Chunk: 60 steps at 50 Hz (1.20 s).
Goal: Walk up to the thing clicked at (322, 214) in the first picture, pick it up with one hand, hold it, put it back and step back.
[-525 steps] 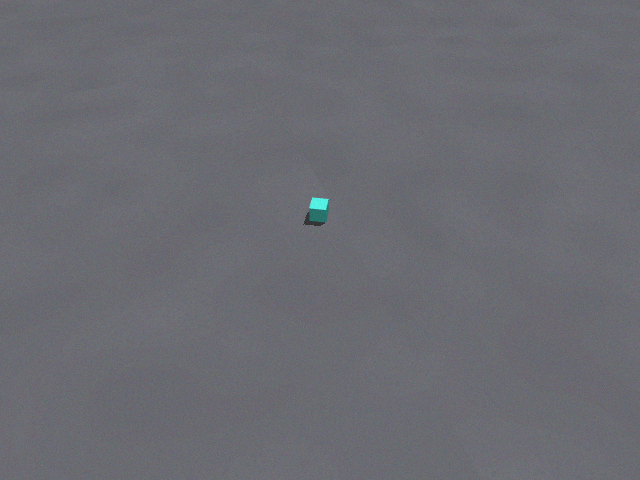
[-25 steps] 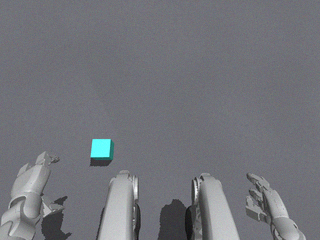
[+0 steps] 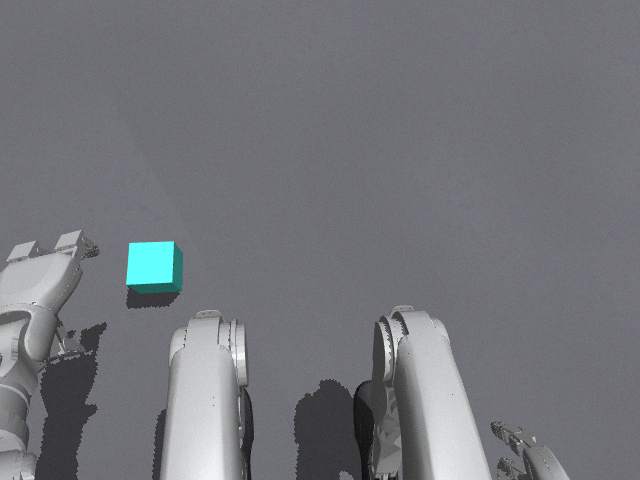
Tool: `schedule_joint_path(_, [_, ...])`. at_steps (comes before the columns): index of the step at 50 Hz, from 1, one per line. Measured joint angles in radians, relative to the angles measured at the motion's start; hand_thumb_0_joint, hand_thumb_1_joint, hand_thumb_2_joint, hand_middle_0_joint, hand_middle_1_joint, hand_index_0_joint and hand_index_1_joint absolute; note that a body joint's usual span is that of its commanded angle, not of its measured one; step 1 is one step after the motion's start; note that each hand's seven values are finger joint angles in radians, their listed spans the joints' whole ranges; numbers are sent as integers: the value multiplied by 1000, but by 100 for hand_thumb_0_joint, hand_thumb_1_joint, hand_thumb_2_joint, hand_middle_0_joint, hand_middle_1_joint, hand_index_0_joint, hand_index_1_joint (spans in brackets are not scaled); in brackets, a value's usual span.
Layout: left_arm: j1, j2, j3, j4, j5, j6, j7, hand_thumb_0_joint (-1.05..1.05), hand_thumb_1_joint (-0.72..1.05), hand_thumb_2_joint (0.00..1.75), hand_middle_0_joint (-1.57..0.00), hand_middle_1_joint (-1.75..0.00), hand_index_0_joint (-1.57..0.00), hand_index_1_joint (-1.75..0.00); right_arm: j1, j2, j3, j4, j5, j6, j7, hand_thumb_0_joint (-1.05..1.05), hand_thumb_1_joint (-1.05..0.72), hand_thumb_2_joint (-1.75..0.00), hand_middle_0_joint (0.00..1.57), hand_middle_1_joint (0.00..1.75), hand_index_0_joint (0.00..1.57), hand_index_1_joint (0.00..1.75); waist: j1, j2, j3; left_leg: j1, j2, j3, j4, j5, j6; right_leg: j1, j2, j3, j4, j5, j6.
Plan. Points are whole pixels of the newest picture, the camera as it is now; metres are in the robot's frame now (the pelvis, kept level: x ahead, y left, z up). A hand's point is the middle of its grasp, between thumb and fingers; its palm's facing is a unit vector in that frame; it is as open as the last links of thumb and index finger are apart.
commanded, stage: rise first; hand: left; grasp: from above
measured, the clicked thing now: (156, 268) +0.45 +0.30 -0.35
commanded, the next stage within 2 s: approach in 1.12 s
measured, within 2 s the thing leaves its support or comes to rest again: neither
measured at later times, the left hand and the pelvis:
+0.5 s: hand (88, 292) +0.37 +0.34 -0.19, palm faces -0.50 -0.11 -0.86, open 14.0 cm; pelvis +0.01 +0.00 -0.03, yaw -1 degrees
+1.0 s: hand (99, 286) +0.38 +0.33 -0.22, palm faces -0.46 -0.08 -0.88, open 14.1 cm; pelvis +0.02 +0.00 -0.05, yaw -1 degrees
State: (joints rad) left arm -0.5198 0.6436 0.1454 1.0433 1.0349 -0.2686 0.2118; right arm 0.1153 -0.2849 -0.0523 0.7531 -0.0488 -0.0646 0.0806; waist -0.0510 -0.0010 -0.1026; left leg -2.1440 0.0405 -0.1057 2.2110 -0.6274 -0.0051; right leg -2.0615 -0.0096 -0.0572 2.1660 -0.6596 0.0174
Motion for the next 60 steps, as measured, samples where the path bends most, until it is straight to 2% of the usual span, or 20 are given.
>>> schedule_joint_path(5, [-43,7,-7,46,60,-4,52,0,-48,97,-8,-101,-9,-99,-12,-2,2,3,-14,12,9,1,-89,-89,20,30,20,30,-8,-7,4,-34,-3,-4,33,-3,4,-27,0,-1,28,-4,6])
schedule_joint_path(10, [-81,8,-10,80,99,6,85,0,-48,97,-8,-99,-9,-98,-31,4,2,4,-28,16,20,1,-89,-89,20,30,20,30,-13,-10,12,-59,-5,-6,59,-8,8,-47,0,-1,50,-9,11])
schedule_joint_path(18, [-113,11,-19,120,132,5,95,0,-48,96,-8,-99,-9,-97,-42,19,5,-1,-41,22,36,0,-90,-90,20,30,20,30,-15,-8,16,-83,-4,-8,87,-18,8,-71,2,0,77,-19,14])
schedule_joint_path(29, [-130,34,3,150,181,-52,128,0,-48,95,-9,-97,-10,-96,-46,23,9,14,-63,34,50,0,-91,-90,20,30,20,30,-16,-18,30,-111,-2,-17,127,-36,1,-103,8,-4,117,-34,11])
schedule_joint_path(43, [-149,44,24,202,229,-79,192,0,-50,97,-10,-97,-10,-96,-59,18,-2,35,-86,40,53,0,-91,-90,20,30,20,30,-28,-22,29,-143,-1,-21,167,-47,-3,-138,13,-3,157,-42,11])
schedule_joint_path(51, [-170,43,29,239,235,-68,219,0,-51,97,-9,-98,-10,-97,-64,23,4,44,-95,33,54,0,-91,-90,20,30,20,30,-33,-25,32,-150,-2,-21,172,-50,-5,-147,12,-3,165,-46,9])
schedule_joint_path(60, [-182,48,32,262,239,-67,223,0,-51,98,-9,-100,-9,-99,-65,26,5,52,-101,28,58,0,-91,-90,20,30,20,30,-41,-25,35,-155,-3,-25,186,-56,-9,-154,13,-4,179,-51,8])
